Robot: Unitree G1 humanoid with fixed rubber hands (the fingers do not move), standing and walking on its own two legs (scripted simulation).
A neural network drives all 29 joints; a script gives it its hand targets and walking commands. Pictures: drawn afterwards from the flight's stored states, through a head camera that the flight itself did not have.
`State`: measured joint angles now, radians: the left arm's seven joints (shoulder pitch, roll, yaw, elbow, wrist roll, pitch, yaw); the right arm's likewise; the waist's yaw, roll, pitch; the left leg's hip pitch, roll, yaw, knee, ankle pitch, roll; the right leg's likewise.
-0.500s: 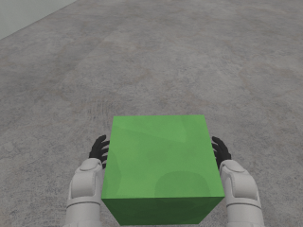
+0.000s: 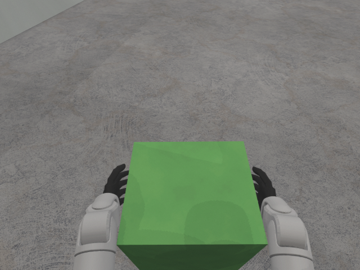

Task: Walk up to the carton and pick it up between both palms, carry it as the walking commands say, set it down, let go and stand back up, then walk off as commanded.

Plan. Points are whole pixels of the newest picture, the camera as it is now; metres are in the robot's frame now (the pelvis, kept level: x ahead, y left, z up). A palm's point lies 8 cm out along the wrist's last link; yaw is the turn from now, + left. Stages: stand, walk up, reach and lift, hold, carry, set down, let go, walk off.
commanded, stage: hold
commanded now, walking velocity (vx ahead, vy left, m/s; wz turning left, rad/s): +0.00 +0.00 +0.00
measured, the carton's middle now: (188, 212) +0.26 +0.00 -0.04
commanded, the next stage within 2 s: carry in 0.54 s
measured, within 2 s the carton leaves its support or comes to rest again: neither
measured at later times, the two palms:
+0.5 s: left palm (108, 194) +0.27 +0.18 +0.03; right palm (261, 198) +0.26 -0.16 +0.03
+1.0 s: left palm (70, 213) +0.21 +0.23 +0.06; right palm (240, 209) +0.23 -0.10 +0.05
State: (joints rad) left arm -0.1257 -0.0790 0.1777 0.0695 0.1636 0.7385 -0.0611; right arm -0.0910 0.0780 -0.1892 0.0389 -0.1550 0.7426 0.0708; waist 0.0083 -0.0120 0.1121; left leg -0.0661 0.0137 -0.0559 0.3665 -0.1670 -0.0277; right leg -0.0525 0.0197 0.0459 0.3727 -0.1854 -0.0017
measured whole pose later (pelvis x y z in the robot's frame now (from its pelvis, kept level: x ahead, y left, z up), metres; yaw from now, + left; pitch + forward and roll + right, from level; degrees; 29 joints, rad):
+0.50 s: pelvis +0.00 +0.01 +0.00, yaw +0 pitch -8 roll +0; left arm -0.18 -0.09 0.22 0.13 0.18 0.74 -0.07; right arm -0.15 0.08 -0.23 0.10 -0.16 0.74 0.07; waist 0.00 -0.01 0.10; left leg -0.08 0.00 -0.04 0.39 -0.17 -0.01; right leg -0.06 0.01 0.06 0.38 -0.18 0.02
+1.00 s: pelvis -0.04 +0.05 -0.03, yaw +2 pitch +2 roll +0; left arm -0.16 -0.05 0.18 -0.19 0.04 1.13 0.03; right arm -0.14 0.10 -0.17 -0.23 -0.07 1.15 -0.05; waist 0.03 0.02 -0.12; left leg -0.45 -0.04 0.05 0.63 -0.21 0.06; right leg -0.41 -0.05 -0.09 0.70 -0.36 0.01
